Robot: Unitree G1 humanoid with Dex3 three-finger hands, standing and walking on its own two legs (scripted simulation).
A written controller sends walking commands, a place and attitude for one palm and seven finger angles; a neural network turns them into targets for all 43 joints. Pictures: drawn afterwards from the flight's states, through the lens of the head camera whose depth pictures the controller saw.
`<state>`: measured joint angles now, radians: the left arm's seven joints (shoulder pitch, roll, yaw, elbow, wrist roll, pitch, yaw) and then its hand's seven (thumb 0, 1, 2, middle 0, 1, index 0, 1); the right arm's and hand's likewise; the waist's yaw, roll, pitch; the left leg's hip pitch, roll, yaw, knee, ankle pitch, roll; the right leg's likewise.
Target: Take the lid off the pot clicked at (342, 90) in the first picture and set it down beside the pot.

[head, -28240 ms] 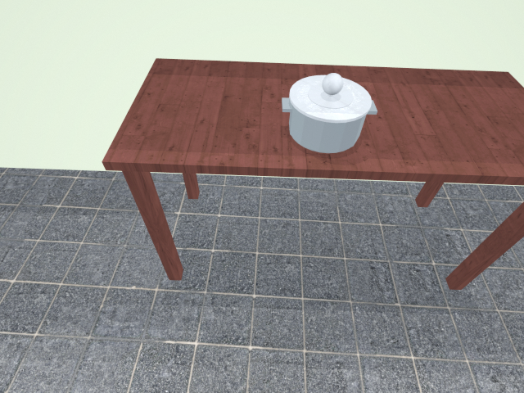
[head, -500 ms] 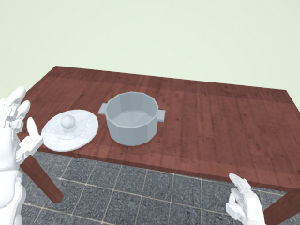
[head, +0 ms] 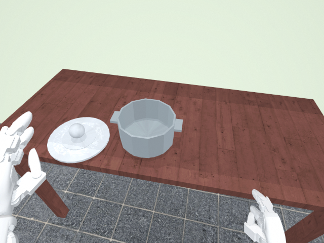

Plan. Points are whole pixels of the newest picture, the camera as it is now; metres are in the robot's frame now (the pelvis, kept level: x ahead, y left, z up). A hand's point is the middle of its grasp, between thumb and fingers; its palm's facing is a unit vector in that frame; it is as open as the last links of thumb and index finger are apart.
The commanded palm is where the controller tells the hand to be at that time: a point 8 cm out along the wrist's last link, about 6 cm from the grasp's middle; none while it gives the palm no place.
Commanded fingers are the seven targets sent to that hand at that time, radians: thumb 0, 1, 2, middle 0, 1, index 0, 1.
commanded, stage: step back with the hand held close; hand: left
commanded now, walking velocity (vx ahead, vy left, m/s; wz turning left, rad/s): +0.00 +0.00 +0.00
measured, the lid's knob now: (76, 130) +0.46 +0.34 -0.02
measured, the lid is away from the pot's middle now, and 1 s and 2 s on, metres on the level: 0.24 0.24 0.24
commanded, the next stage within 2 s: stop stepping back and stand still in 1.56 s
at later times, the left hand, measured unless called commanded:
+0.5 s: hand (46, 184) +0.18 +0.24 +0.14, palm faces +0.20 -0.85 -0.48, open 7.4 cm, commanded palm +0.12 +0.28 +0.18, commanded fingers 0.00 0.90 0.90 -0.20 -0.30 -0.20 -0.30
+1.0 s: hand (28, 206) +0.13 +0.24 +0.15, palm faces +0.25 -0.83 -0.50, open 7.4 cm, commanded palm +0.06 +0.29 +0.18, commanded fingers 0.00 0.90 0.90 -0.20 -0.30 -0.20 -0.30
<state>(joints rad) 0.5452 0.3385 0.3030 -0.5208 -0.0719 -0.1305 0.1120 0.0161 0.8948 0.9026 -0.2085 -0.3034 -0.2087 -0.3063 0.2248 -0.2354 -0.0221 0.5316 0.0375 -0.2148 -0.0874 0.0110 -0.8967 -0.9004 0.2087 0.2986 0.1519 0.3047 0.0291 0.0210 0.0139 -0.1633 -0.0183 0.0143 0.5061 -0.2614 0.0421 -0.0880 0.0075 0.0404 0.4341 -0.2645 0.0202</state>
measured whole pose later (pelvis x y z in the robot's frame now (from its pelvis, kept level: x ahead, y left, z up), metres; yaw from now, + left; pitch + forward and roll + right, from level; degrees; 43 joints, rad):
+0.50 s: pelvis -0.02 +0.01 -0.01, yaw -2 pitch +0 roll -1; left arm 0.69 0.44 0.39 -0.66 -0.06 -0.21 0.08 0.02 0.89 0.90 -0.21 -0.30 -0.21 -0.31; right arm 0.13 -0.20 -0.05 0.43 0.03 -0.12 -0.06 0.01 -0.90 -0.90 0.21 0.30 0.16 0.30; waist 0.01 -0.07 0.10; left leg -0.30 -0.02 0.06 0.54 -0.24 0.06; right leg -0.26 -0.02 0.04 0.53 -0.27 0.03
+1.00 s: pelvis -0.07 +0.01 -0.02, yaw -2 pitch -1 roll -3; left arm 0.66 0.46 0.42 -0.68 -0.05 -0.25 0.14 0.02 0.89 0.90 -0.21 -0.30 -0.21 -0.31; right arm 0.26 -0.19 -0.02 0.58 0.03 -0.07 -0.07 0.01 -0.90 -0.90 0.21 0.30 0.20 0.30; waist -0.03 -0.03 0.11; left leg -0.43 0.02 0.04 0.66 -0.21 0.06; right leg -0.38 -0.02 -0.04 0.73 -0.39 0.02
